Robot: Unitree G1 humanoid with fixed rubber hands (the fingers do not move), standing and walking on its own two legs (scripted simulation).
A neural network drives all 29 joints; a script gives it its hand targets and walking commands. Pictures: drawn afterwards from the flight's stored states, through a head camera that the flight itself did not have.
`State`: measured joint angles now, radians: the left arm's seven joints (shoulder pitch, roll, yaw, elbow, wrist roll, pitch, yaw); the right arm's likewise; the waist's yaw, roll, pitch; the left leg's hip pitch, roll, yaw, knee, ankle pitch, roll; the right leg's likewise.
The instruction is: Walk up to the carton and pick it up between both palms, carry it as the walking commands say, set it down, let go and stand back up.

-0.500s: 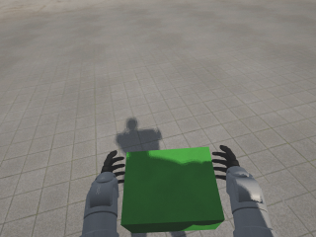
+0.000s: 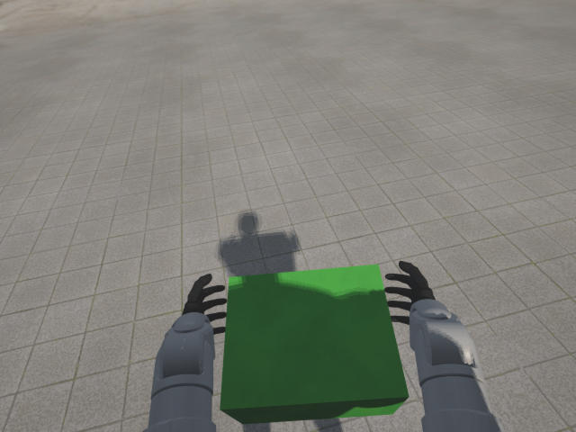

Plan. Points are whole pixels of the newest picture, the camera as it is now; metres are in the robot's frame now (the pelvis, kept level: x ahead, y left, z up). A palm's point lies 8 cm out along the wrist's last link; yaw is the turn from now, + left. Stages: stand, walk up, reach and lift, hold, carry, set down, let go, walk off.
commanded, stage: hold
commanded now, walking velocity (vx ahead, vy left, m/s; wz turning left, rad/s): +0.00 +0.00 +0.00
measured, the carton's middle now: (309, 344) +0.29 +0.01 -0.05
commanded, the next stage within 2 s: carry in 1.32 s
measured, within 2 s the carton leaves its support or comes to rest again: neither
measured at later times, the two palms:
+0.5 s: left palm (198, 323) +0.28 +0.17 +0.04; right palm (428, 319) +0.28 -0.16 +0.04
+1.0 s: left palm (198, 323) +0.28 +0.17 +0.04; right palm (426, 314) +0.28 -0.16 +0.04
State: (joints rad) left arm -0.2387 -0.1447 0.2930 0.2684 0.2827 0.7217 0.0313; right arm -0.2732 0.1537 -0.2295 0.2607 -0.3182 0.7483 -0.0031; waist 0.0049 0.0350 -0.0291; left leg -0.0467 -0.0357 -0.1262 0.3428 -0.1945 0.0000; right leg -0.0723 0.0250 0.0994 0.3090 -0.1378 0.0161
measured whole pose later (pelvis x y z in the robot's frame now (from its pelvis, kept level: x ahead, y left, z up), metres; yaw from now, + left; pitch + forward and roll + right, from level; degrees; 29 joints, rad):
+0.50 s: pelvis +0.00 +0.01 +0.00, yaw -1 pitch -6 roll +0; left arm -0.22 -0.14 0.27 0.25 0.28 0.72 0.00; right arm -0.24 0.15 -0.23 0.23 -0.31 0.75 0.02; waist -0.02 0.04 -0.02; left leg -0.03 -0.05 -0.11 0.32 -0.19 0.01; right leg -0.06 0.01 0.11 0.30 -0.13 0.03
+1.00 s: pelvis +0.00 +0.00 +0.00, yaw +0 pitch -5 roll +0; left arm -0.23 -0.14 0.29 0.26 0.28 0.73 0.01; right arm -0.25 0.15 -0.23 0.24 -0.32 0.75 0.01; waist 0.00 0.04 -0.04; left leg -0.05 -0.04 -0.12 0.31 -0.18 0.00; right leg -0.08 0.02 0.11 0.30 -0.13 0.02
